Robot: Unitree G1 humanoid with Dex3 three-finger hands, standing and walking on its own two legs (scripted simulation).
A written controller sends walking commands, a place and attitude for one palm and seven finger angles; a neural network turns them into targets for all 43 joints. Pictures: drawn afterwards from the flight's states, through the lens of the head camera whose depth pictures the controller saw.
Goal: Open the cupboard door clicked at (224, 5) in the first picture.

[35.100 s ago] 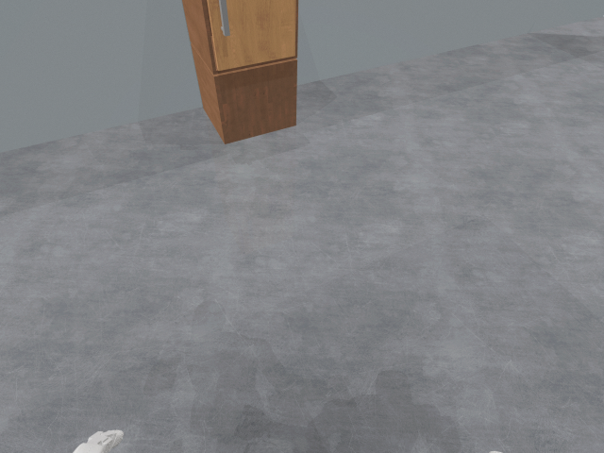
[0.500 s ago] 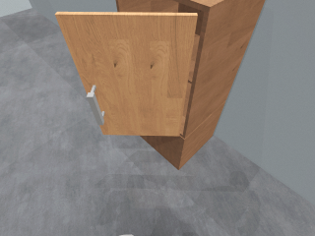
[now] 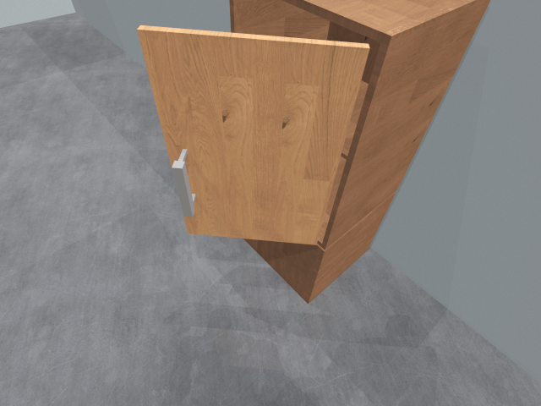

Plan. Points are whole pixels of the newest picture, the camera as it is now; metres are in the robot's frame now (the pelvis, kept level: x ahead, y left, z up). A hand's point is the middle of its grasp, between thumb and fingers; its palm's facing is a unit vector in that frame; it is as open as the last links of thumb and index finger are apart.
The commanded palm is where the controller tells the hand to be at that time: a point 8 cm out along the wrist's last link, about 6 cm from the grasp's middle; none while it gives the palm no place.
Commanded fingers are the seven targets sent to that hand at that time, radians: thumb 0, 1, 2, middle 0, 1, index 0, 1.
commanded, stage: look again from close up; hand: left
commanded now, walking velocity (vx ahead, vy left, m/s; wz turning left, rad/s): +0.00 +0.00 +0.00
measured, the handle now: (186, 184) +0.59 +0.25 -0.10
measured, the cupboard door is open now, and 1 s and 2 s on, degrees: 44 44 44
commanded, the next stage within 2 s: shuffle to correct the standing spot in 0.54 s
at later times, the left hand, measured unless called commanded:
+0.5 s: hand out of the picture +0.07 +0.22 -0.15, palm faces +0.01 -0.95 -0.31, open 7.4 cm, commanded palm none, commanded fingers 0.00 0.90 0.90 -0.20 -0.30 -0.20 -0.30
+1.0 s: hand out of the picture -0.06 +0.20 -0.19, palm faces +0.03 -0.99 -0.16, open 7.4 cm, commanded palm none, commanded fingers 0.00 0.90 0.90 -0.20 -0.30 -0.20 -0.30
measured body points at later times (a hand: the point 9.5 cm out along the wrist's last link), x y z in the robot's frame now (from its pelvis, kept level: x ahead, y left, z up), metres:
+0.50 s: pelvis -0.03 -0.01 -0.01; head -0.05 -0.01 +0.44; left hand +0.07 +0.27 -0.13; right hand +0.08 -0.29 -0.13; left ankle -0.01 +0.10 -0.74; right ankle -0.01 -0.13 -0.74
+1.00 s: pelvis -0.03 +0.02 -0.01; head -0.05 +0.04 +0.44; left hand -0.06 +0.25 -0.17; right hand -0.10 -0.22 -0.15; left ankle -0.01 +0.10 -0.74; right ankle -0.02 -0.13 -0.74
